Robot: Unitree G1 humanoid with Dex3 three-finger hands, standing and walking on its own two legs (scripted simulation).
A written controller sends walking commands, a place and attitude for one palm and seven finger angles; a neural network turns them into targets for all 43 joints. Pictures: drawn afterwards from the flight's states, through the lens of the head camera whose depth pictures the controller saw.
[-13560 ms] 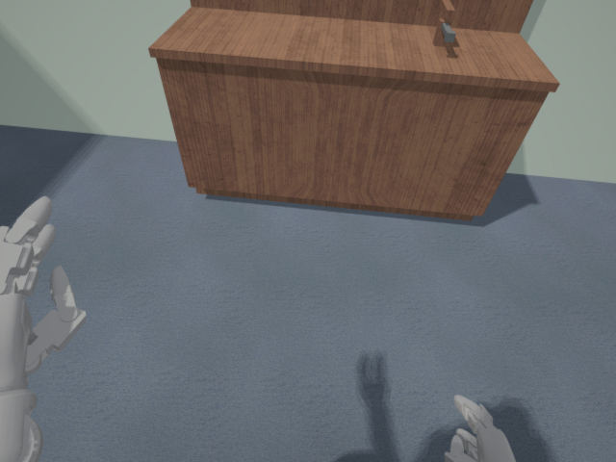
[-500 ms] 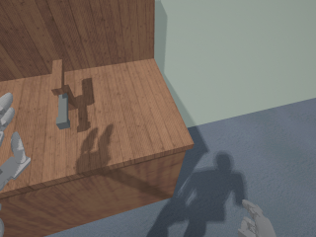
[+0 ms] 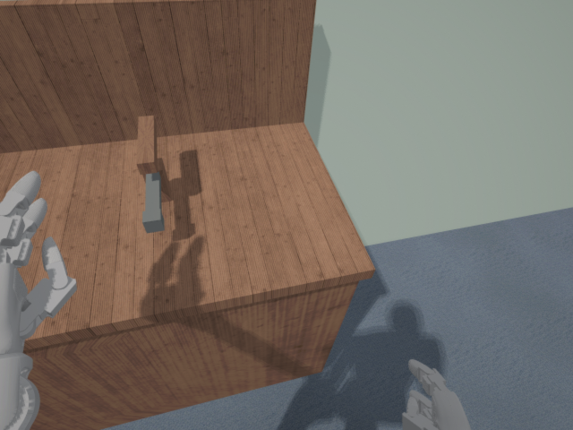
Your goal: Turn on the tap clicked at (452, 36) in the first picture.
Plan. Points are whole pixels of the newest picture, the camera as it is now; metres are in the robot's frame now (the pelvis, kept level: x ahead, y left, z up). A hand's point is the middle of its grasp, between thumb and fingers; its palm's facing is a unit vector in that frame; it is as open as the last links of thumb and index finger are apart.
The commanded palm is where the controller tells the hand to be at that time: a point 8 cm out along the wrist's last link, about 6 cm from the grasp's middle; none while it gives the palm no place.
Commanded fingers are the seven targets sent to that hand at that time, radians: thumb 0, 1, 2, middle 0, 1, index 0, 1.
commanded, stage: come to a stop and stand still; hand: left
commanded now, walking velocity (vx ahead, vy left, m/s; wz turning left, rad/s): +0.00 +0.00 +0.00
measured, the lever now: (153, 221) +0.40 +0.26 +0.03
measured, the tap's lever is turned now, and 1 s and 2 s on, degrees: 0 0 0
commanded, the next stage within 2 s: look again from close up in 0.14 s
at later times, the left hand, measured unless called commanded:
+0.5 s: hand (75, 255) +0.24 +0.25 +0.17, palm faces +0.37 -0.81 -0.45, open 7.4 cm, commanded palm +0.17 +0.27 +0.18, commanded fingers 0.00 0.90 0.90 -0.20 -0.30 -0.20 -0.30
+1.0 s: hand (24, 309) +0.19 +0.28 +0.15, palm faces +0.43 -0.83 -0.35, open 7.4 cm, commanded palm +0.13 +0.29 +0.18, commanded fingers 0.00 0.90 0.90 -0.20 -0.30 -0.20 -0.30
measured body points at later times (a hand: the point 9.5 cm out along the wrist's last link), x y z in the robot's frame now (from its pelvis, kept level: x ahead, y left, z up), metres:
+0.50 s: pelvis +0.00 -0.01 -0.01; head +0.05 -0.01 +0.44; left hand +0.22 +0.29 +0.19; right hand +0.16 -0.24 -0.10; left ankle -0.05 +0.10 -0.74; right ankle +0.05 -0.12 -0.74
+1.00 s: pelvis -0.02 +0.01 -0.01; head +0.00 +0.03 +0.44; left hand +0.16 +0.32 +0.17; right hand +0.17 -0.20 -0.08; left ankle -0.05 +0.10 -0.74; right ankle +0.05 -0.12 -0.74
